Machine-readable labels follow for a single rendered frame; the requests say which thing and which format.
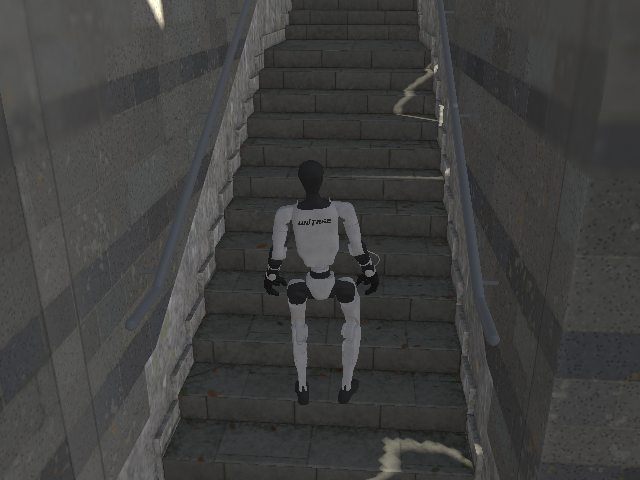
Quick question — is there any left robot hand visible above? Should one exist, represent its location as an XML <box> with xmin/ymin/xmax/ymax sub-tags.
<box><xmin>264</xmin><ymin>275</ymin><xmax>287</xmax><ymax>296</ymax></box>

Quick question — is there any right robot foot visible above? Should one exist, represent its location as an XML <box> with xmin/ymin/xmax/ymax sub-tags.
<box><xmin>338</xmin><ymin>378</ymin><xmax>359</xmax><ymax>404</ymax></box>

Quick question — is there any left robot upper arm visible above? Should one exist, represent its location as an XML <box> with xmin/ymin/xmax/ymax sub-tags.
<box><xmin>271</xmin><ymin>205</ymin><xmax>293</xmax><ymax>260</ymax></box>

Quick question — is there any left robot forearm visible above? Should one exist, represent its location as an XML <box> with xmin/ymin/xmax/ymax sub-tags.
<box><xmin>266</xmin><ymin>245</ymin><xmax>282</xmax><ymax>281</ymax></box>

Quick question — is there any right robot hand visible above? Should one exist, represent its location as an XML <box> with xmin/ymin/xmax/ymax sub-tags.
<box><xmin>356</xmin><ymin>272</ymin><xmax>379</xmax><ymax>295</ymax></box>

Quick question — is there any right robot forearm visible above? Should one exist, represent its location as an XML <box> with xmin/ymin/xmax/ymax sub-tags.
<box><xmin>355</xmin><ymin>240</ymin><xmax>376</xmax><ymax>277</ymax></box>

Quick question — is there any right robot upper arm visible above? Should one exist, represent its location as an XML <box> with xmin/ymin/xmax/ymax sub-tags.
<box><xmin>335</xmin><ymin>201</ymin><xmax>365</xmax><ymax>256</ymax></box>

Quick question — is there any robot left thigh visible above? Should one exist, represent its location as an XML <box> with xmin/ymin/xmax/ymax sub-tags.
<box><xmin>287</xmin><ymin>279</ymin><xmax>308</xmax><ymax>342</ymax></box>

